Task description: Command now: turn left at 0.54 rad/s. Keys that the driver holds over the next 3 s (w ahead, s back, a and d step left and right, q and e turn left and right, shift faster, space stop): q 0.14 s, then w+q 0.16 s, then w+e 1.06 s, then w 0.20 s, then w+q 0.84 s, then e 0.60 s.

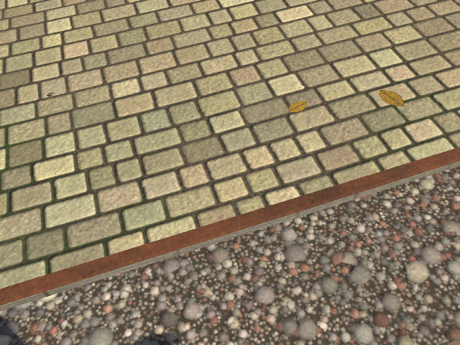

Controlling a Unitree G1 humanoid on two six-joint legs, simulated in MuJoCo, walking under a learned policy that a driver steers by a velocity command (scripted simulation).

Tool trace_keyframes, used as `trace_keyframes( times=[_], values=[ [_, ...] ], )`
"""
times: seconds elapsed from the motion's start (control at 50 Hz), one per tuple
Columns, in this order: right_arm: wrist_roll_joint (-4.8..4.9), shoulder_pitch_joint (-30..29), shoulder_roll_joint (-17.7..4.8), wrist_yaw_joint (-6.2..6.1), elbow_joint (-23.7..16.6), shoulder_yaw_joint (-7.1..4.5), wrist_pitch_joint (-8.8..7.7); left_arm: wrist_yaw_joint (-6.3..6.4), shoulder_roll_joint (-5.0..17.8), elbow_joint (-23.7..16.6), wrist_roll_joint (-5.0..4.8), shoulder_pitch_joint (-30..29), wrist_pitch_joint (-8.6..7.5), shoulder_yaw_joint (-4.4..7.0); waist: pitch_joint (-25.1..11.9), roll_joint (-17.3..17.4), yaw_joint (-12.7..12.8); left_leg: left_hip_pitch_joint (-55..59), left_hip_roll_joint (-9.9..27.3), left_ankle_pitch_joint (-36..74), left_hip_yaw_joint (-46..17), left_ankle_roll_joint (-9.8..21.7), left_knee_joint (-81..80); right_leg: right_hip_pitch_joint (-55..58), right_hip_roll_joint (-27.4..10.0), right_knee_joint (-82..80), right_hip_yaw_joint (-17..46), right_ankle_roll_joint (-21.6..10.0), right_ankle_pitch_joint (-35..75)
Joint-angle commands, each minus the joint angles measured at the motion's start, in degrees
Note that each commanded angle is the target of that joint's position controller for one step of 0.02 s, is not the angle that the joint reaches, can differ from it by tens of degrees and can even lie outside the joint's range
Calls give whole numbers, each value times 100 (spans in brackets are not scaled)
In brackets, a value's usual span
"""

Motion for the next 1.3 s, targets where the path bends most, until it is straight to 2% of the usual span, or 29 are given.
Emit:
trace_keyframes(
  times=[0.02,0.14,0.2,0.22,0.24,0.26,0.28,0.3,0.34,0.38,0.52,0.62,0.66,0.72,0.74,0.76,0.78,0.8,0.84,0.86,0.94,1.04,1.1,1.16,1.2,1.22,1.24,1.26,1.3],
  values=[
    [-19,-581,-117,96,-752,75,-89,26,1136,-312,-18,64,14,324,-444,-1147,273,-469,264,-131,273,-69,-790,1160,-1455,-513,881,-1188,2709],
    [-19,-411,-243,231,-894,36,-6,-147,1394,-286,-192,-99,-15,444,-533,-1285,137,696,215,46,752,372,-2409,795,-1680,-185,559,-1082,2996],
    [10,407,-402,211,-626,-97,-4,-173,1147,-129,-267,116,-64,399,-834,-687,-203,2568,-73,805,742,965,-3762,-378,-1313,721,-11,-469,472],
    [48,996,-905,135,-540,-260,-57,-217,674,-264,-57,-76,-92,244,-901,695,-376,3655,1080,917,-978,1477,-4122,-1931,-727,2538,-634,31,-1323],
    [-94,1188,-1356,185,-663,-301,-263,-196,631,-733,-9,-629,-196,208,-814,1457,-589,3665,2321,-314,-3625,2718,-4757,-3680,200,3798,-9,306,-2441],
    [-138,1111,-898,224,-644,-176,-442,-240,973,-756,-150,-901,-298,309,-613,794,-715,3481,2319,-1268,-3610,2796,-5103,-3938,-105,4315,680,254,-2151],
    [-140,878,-649,198,-603,-73,-537,-307,1112,-737,-247,-861,-361,357,-240,801,-499,3197,2085,-1748,-3192,2528,-5182,-4016,-241,4267,735,141,-1579],
    [-109,631,-535,163,-655,-26,-572,-316,1155,-590,-199,-717,-404,393,-38,535,-347,2957,1807,-1569,-2774,2284,-5186,-3924,-334,4084,700,132,-1055],
    [-158,346,-312,80,-675,102,-592,-354,1078,-360,-78,-438,-456,382,-42,566,-151,2691,1405,-543,-1923,2017,-5308,-3462,-387,3617,551,242,-81],
    [-227,482,-342,45,-589,104,-669,-394,901,-180,-112,-318,-487,320,-114,455,-181,2695,1267,372,-1368,1949,-5385,-3298,-367,3358,385,335,628],
    [-210,1010,-464,73,-140,98,-731,-457,642,-264,-246,-750,-404,132,372,416,-507,2913,1469,1029,-528,1871,-5679,-3566,-420,2169,348,415,1240],
    [-128,1240,-543,93,161,70,-655,-629,423,-548,-232,-1226,-432,-32,690,256,-644,3123,1701,1814,55,1819,-5743,-3452,-306,1611,42,82,813],
    [-118,1200,-598,82,208,56,-636,-694,523,-586,-236,-1124,-449,-14,509,361,-533,3269,1713,2875,331,1740,-5469,-3040,-63,1538,-244,-143,419],
    [-141,978,-646,-47,113,97,-584,-633,1138,-246,-259,673,-432,323,-979,468,522,2771,1272,6842,1086,1260,-2892,-111,688,1299,-531,-712,375],
    [-139,1208,-439,-59,-114,180,-661,-541,1656,-139,-247,1420,-405,533,-1621,-427,690,777,856,5813,1137,863,-1168,1956,-117,1053,1254,-1315,-550],
    [-268,1243,-12,1,-173,369,-807,-492,1843,-78,-317,1919,-395,574,-2314,-1553,716,-386,-119,259,592,621,749,2961,-1416,-254,4157,-1947,-2017],
    [-139,691,-304,137,-244,291,-1002,-441,1437,-143,-201,1751,-450,398,-2303,-1378,793,-1020,-121,-328,-452,737,1698,2905,-1575,-943,5055,-1838,-2276],
    [35,363,-451,210,-377,255,-1121,-411,1345,-227,-125,1358,-476,357,-1518,-930,681,-1401,127,-67,-414,818,1825,2260,-1549,-985,4420,-1677,-1859],
    [-105,61,-313,172,-475,278,-1220,-397,1135,-320,-123,802,-493,287,-726,-108,241,-1071,565,471,-283,925,994,838,-1116,-1090,3286,-1466,-645],
    [-121,233,-311,160,-447,257,-1169,-400,991,-410,-65,579,-496,240,-612,-344,7,-792,641,558,-304,919,927,395,-933,-1220,3033,-1492,-439],
    [-288,288,-138,116,-399,314,-933,-330,940,-469,-189,368,-496,229,-150,-421,-235,-598,675,857,0,574,-138,-645,-566,-1602,2181,-1539,33],
    [-220,-807,74,133,-579,420,-988,-233,1270,-353,-235,712,-454,335,-70,-650,201,-64,341,2352,149,240,-2286,-929,-313,-1387,1707,-1242,406],
    [-98,-1086,-93,194,-632,371,-1021,-232,1325,-285,-319,956,-381,371,-190,-732,321,257,241,2395,-2,228,-2875,-578,-516,-1035,2126,-1129,-145],
    [-63,-909,-337,233,-611,238,-1057,-229,1244,-289,-281,915,-311,358,-257,-881,147,642,219,1818,-126,415,-3289,-135,-659,-452,2617,-930,-281],
    [-101,-28,-517,187,-417,89,-1102,-244,939,-320,-220,909,-264,263,-643,-895,-319,1999,293,1514,-43,715,-3629,-407,-259,593,2441,-624,98],
    [-212,838,-863,135,-345,-12,-1119,-274,452,-422,-133,984,-282,101,-1457,-90,-629,3402,1383,928,-1106,1100,-3708,-1059,161,2407,1859,-355,-558],
    [-341,1103,-1324,159,-235,-100,-1038,-275,263,-691,-262,1540,-356,22,-1800,1680,-245,4601,2540,-554,-3930,1908,-4519,-2927,764,4119,1191,-53,-2076],
    [-229,995,-920,186,-243,-54,-1009,-248,877,-569,-388,1522,-356,129,-1428,1288,-341,4367,2657,-1717,-4451,2028,-4722,-3662,285,5044,1250,70,-1643],
    [-209,608,-340,132,-282,119,-952,-248,1112,-604,-277,708,-301,215,-524,354,-463,3333,2078,-472,-2538,1696,-4700,-3634,-71,5205,1061,175,-685]
  ],
)
Next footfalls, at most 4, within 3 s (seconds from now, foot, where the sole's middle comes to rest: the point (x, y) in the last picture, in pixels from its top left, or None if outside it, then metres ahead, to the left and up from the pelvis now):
0.22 left None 0.02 0.14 -0.78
0.70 right None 0.38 -0.04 -0.75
1.22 left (198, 288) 0.63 0.18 -0.75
1.64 right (312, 230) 0.81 -0.18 -0.72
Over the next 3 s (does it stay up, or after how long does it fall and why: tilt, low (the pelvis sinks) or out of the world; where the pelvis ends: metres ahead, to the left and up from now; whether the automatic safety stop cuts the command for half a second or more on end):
stays up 1.27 -0.05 0.06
